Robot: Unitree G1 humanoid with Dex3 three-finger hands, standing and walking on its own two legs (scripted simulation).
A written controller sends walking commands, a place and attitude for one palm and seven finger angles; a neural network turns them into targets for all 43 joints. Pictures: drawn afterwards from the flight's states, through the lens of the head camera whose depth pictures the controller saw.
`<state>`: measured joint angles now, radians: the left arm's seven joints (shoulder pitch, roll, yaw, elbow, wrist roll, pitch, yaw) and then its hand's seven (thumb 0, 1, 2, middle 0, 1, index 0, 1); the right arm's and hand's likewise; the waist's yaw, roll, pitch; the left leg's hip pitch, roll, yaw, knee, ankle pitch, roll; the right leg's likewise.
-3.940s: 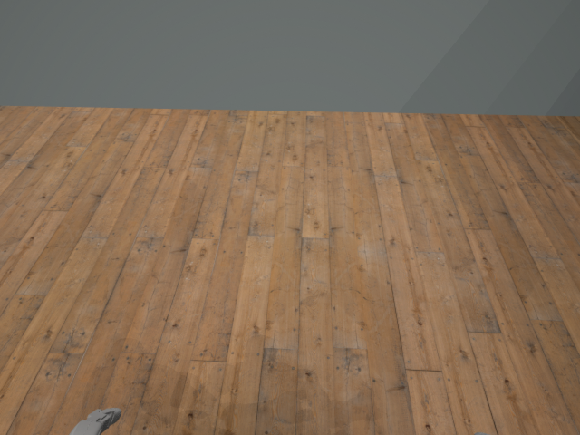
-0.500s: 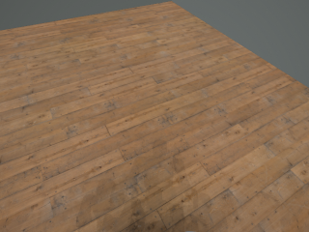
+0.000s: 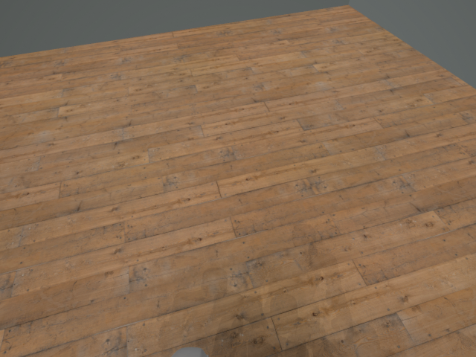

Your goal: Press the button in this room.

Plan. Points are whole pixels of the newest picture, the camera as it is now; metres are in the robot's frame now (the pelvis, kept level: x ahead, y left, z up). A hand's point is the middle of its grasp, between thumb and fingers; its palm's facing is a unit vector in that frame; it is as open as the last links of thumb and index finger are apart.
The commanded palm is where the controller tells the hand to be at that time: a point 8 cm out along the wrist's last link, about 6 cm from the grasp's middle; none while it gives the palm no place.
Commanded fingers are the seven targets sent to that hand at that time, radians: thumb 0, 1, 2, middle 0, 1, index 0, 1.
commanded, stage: turn or walk to find it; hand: left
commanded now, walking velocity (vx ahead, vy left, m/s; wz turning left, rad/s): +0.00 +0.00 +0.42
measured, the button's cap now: out of the picture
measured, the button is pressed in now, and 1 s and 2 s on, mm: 0 0 0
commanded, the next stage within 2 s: none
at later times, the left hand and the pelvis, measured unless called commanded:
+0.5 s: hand out of the picture +0.02 +0.28 -0.16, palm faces +0.22 -0.94 -0.24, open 7.4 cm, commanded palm none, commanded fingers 0.00 0.90 0.90 -0.20 -0.30 -0.20 -0.30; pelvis -0.03 +0.05 +0.00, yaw +11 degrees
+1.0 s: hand out of the picture -0.08 +0.20 -0.16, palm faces +0.43 -0.87 -0.25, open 7.4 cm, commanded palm none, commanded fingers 0.00 0.90 0.90 -0.20 -0.30 -0.20 -0.30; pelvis -0.06 +0.00 +0.00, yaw +25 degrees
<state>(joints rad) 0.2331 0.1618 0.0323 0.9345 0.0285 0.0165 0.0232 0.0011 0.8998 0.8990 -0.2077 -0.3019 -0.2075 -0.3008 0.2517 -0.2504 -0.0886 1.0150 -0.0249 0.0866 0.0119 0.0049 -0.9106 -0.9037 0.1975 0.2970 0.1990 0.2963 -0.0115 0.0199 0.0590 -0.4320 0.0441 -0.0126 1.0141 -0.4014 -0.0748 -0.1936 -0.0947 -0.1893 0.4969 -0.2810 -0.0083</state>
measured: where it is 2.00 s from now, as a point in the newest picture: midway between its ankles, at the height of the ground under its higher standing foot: outside the picture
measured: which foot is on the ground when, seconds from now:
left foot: up 0.00-0.12, down 0.14-0.68, up 0.70-1.00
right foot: down 0.00-0.14, up 0.16-0.66, down 0.68-1.00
